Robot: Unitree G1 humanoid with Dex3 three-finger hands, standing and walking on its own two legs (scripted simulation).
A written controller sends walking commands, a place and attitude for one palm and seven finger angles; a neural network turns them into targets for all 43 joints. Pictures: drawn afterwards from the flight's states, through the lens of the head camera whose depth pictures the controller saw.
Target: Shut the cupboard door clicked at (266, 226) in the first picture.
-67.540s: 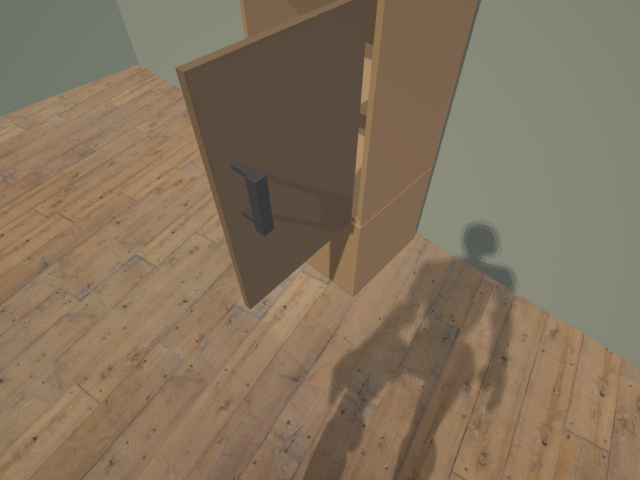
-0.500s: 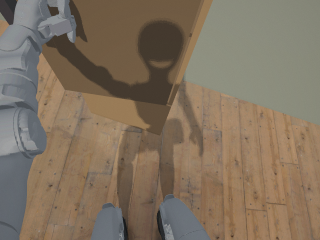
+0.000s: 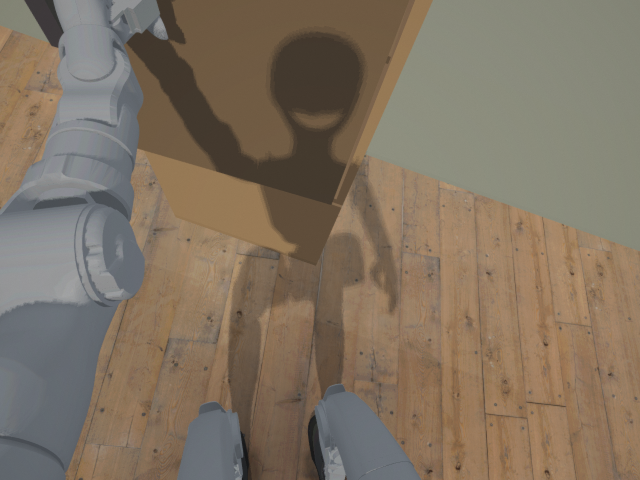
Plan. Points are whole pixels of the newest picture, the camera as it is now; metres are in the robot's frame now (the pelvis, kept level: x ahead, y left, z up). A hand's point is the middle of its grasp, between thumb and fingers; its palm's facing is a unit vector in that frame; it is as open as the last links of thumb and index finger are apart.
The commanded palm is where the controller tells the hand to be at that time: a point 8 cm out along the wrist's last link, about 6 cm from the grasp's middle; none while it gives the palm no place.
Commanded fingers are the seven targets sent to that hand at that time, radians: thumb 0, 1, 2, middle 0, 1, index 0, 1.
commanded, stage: pull the fist back off the door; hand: left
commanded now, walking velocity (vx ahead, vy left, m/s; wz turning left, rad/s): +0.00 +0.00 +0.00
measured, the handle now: out of the picture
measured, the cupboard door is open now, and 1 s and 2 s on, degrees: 3 3 3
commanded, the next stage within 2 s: draw the hand back to the body in 0.68 s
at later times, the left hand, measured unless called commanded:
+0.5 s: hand (172, 57) +0.54 +0.07 +0.13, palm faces +0.09 -1.00 -0.01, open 3.1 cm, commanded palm +0.50 +0.11 +0.13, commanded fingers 0.00 0.90 0.90 -1.30 -1.50 -1.30 -1.50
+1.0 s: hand (148, 93) +0.48 +0.09 +0.15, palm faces +0.10 -1.00 -0.03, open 3.1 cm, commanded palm +0.42 +0.15 +0.16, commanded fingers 0.00 0.90 0.90 -1.30 -1.50 -1.30 -1.50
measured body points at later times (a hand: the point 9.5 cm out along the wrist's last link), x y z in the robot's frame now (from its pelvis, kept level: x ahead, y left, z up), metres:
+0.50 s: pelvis +0.03 -0.01 +0.04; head +0.14 -0.01 +0.48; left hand +0.53 +0.13 +0.13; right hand -0.01 -0.27 -0.08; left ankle +0.03 +0.11 -0.63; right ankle +0.01 -0.12 -0.63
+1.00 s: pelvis +0.02 -0.02 +0.06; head +0.09 -0.03 +0.50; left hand +0.47 +0.14 +0.15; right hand +0.06 -0.26 -0.08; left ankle +0.03 +0.11 -0.63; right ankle +0.01 -0.12 -0.63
